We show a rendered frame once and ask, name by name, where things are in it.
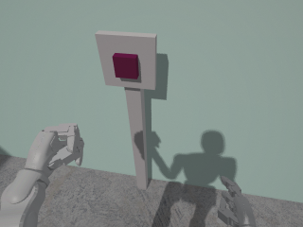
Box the left robot forearm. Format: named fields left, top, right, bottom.
left=0, top=168, right=50, bottom=227

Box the button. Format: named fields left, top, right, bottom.
left=112, top=53, right=139, bottom=79

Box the panel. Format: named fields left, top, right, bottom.
left=95, top=30, right=157, bottom=190

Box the robot right hand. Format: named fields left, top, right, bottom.
left=217, top=176, right=257, bottom=227

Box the robot left hand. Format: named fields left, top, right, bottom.
left=25, top=123, right=84, bottom=178

